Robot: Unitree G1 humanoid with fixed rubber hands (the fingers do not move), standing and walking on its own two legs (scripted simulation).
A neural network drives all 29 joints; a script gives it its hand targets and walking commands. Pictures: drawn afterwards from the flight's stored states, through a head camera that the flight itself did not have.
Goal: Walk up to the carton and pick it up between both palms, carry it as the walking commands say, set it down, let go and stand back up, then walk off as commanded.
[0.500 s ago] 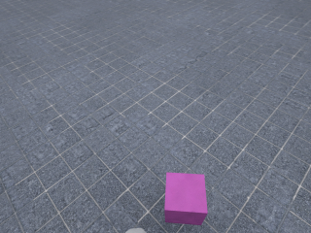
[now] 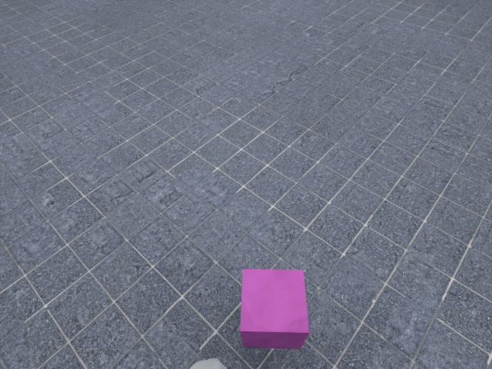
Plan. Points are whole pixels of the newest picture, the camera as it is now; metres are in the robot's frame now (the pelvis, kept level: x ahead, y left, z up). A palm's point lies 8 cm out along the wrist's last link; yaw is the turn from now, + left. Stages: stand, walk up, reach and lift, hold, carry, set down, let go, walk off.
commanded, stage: walk up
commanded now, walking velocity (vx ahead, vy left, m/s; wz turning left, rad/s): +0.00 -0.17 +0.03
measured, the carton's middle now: (272, 310) +0.40 -0.02 -0.63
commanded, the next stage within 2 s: stand in 1.50 s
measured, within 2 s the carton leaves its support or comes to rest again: neither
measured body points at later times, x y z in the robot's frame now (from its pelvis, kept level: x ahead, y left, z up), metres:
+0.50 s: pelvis -0.01 -0.01 +0.00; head +0.01 +0.01 +0.45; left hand +0.04 +0.23 -0.15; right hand +0.08 -0.27 -0.11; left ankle -0.05 +0.12 -0.72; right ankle -0.05 -0.09 -0.68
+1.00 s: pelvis -0.03 -0.05 +0.00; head -0.02 -0.05 +0.45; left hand +0.02 +0.18 -0.14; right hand +0.07 -0.29 -0.13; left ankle -0.08 +0.10 -0.70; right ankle -0.01 -0.10 -0.72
